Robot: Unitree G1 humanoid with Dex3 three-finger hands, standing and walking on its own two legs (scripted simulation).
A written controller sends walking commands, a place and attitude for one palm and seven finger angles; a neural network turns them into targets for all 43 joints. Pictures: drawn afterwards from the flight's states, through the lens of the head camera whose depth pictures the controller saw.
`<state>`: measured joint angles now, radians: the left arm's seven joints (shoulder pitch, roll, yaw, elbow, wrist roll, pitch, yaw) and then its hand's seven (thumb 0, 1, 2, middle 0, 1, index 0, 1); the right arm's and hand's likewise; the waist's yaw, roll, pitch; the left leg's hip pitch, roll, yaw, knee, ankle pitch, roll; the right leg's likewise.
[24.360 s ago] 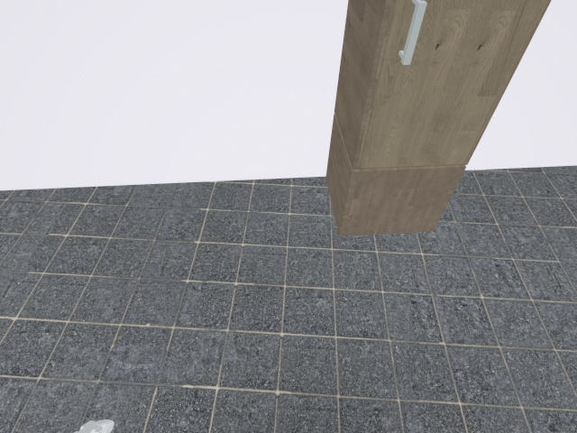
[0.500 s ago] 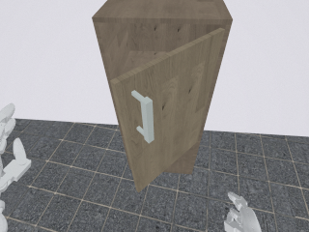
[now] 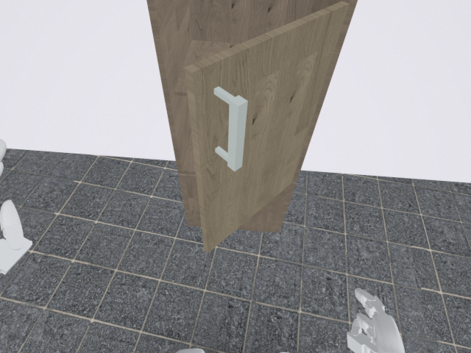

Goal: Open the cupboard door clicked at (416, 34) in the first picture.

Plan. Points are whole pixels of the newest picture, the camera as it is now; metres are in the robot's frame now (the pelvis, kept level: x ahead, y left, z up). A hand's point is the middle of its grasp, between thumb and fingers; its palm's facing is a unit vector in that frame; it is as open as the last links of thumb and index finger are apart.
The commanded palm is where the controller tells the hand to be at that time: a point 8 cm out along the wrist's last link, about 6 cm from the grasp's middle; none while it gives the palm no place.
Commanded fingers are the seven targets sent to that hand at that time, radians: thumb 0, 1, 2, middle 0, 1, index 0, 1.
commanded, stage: step back with the hand held close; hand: left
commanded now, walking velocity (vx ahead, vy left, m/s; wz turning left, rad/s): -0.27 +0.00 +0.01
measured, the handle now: (228, 131) +0.44 +0.05 +0.14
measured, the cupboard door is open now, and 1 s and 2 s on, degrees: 47 47 47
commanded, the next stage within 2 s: stop stepping back and stand still in 0.62 s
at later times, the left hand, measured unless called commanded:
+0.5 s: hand out of the picture +0.12 +0.28 +0.19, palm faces +0.48 -0.75 -0.45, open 7.4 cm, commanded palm +0.06 +0.31 +0.19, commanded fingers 0.00 0.90 0.90 -0.20 -0.30 -0.20 -0.30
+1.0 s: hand out of the picture +0.02 +0.22 +0.17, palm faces +0.32 -0.80 -0.51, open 7.4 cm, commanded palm -0.03 +0.27 +0.19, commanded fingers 0.00 0.90 0.90 -0.20 -0.30 -0.20 -0.30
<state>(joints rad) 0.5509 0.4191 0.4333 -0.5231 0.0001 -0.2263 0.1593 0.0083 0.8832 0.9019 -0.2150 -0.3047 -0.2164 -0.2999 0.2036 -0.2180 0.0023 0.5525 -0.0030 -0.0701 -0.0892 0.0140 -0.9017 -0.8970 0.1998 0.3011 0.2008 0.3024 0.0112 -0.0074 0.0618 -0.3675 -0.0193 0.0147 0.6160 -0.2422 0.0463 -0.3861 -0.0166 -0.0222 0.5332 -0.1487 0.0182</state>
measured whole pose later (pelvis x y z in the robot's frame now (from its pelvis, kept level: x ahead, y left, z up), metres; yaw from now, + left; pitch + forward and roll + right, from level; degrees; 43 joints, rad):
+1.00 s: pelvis -0.18 -0.03 +0.01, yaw -2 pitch -1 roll +0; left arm 0.63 0.48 0.44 -0.54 -0.05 -0.18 0.14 0.01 0.88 0.90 -0.22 -0.30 -0.22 -0.30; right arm 0.26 -0.21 0.01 0.61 -0.02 -0.13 -0.07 0.01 -0.90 -0.90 0.20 0.30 0.20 0.30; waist -0.04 -0.03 0.00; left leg -0.45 -0.02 0.00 0.58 -0.22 -0.01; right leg -0.19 0.04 -0.05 0.51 -0.32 -0.05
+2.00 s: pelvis -0.23 +0.01 +0.00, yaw +0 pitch -1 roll +0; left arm 0.22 0.33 0.06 0.53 0.04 0.02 0.00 0.00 0.90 0.90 -0.20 -0.30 -0.20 -0.30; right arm 0.12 -0.31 -0.01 0.86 -0.02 -0.03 0.01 0.01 -0.90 -0.90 0.20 0.30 0.20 0.30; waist -0.02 0.07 0.01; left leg -0.36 0.00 0.02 0.57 -0.20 0.02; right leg -0.30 -0.04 -0.06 0.58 -0.27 0.00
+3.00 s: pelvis -0.19 -0.02 +0.02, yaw +0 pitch -2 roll +0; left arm 0.07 0.30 0.01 1.10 0.01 -0.02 0.01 0.00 0.90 0.90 -0.20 -0.30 -0.21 -0.30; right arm 0.09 -0.34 -0.01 1.12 -0.02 0.00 0.00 0.01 -0.90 -0.90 0.20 0.30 0.20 0.30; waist -0.01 0.03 0.06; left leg -0.15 0.02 0.01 0.32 -0.14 -0.02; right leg -0.09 0.00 -0.08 0.34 -0.21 -0.03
